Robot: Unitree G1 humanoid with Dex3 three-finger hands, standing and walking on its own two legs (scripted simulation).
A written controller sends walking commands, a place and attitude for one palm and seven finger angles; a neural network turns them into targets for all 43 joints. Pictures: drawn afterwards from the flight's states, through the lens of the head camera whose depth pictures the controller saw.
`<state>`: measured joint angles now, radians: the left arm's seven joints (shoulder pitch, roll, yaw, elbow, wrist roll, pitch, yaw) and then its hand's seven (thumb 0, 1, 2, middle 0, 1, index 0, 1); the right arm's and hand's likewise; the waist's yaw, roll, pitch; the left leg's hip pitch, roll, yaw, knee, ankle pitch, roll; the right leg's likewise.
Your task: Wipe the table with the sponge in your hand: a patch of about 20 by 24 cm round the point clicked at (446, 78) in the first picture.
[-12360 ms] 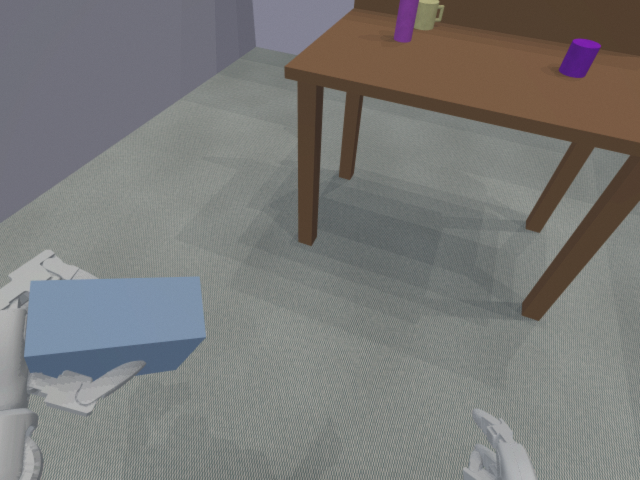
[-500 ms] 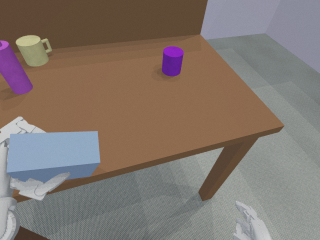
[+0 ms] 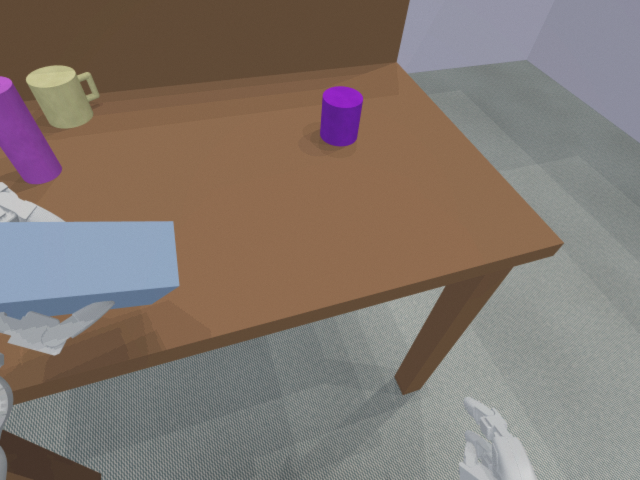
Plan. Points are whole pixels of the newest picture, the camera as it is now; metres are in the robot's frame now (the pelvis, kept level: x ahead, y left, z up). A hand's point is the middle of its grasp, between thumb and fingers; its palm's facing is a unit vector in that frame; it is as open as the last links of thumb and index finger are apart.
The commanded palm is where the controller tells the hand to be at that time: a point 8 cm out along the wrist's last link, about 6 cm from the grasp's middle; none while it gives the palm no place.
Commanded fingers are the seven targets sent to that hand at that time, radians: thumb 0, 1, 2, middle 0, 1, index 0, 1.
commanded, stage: come to a stop and stand still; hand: left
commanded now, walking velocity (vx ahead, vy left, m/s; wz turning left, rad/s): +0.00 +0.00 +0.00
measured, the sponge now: (114, 271) +0.25 +0.24 +0.16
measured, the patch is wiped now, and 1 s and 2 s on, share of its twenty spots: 0.00 0.00 0.00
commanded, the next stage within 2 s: look again from close up in 0.68 s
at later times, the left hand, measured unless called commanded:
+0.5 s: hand (106, 240) +0.29 +0.27 +0.16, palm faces +0.35 -0.86 -0.36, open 9.7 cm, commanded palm +0.23 +0.31 +0.18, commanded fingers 0.00 0.10 1.30 -1.20 -1.60 -1.20 -1.60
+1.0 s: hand (104, 253) +0.28 +0.27 +0.15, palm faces +0.37 -0.86 -0.36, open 9.7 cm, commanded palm +0.22 +0.30 +0.18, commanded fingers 0.00 0.10 1.30 -1.20 -1.60 -1.20 -1.60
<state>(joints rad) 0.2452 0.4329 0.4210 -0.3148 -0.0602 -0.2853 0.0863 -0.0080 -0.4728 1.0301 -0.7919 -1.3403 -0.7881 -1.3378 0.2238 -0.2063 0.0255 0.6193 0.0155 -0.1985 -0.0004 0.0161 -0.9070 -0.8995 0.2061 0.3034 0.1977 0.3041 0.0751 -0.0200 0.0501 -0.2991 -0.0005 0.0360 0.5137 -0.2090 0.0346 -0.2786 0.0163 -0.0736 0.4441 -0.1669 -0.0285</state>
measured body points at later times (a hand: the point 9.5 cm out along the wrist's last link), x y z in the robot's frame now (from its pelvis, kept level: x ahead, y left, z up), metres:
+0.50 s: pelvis +0.06 +0.03 +0.00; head +0.09 +0.05 +0.45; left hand +0.26 +0.31 +0.18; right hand +0.25 -0.19 -0.06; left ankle +0.04 +0.09 -0.74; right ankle +0.05 -0.11 -0.74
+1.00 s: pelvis +0.05 +0.02 +0.00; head +0.08 +0.04 +0.45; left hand +0.25 +0.31 +0.17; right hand +0.23 -0.20 -0.07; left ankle +0.04 +0.09 -0.74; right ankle +0.05 -0.11 -0.74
